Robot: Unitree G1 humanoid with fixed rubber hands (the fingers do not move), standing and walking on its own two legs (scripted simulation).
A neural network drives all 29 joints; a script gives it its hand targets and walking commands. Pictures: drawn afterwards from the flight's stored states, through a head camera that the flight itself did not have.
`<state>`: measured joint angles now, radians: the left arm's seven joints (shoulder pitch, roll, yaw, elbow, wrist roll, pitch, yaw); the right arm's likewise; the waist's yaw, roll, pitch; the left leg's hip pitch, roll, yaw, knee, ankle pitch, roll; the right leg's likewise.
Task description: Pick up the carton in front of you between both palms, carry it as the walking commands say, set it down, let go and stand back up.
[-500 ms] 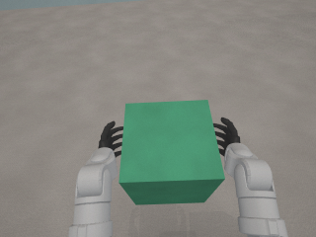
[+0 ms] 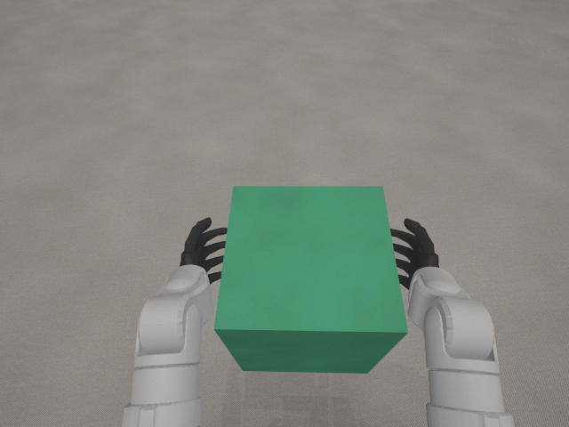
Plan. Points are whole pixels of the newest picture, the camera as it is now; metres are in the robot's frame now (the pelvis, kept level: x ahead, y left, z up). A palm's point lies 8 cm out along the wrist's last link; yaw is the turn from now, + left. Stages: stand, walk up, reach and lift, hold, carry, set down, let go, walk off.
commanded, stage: carry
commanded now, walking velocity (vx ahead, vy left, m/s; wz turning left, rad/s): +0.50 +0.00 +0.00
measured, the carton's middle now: (305, 287) +0.33 +0.00 +0.00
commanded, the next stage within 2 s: none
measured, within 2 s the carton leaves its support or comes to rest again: neither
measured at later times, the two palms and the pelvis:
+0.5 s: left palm (235, 151) +0.56 +0.11 +0.09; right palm (402, 148) +0.57 -0.18 +0.08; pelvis +0.32 -0.05 +0.00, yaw +4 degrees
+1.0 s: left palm (229, 67) +0.86 +0.16 +0.09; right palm (357, 62) +0.87 -0.14 +0.10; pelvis +0.62 +0.00 -0.01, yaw +1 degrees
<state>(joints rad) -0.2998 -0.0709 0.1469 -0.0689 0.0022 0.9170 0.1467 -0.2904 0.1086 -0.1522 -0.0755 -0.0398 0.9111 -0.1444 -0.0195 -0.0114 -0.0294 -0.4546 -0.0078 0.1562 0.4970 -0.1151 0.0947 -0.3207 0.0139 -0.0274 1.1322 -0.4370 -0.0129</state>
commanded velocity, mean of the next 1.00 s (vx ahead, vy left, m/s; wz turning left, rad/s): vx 0.50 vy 0.00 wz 0.00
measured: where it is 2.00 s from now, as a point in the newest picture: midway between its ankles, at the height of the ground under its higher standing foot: (292, 206)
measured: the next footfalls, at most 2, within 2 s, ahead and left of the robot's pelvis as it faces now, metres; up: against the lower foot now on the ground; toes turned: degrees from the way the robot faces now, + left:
right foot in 0.44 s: +0.46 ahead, -0.13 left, +0.00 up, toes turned -8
left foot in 0.98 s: +0.77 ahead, +0.10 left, +0.00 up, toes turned +13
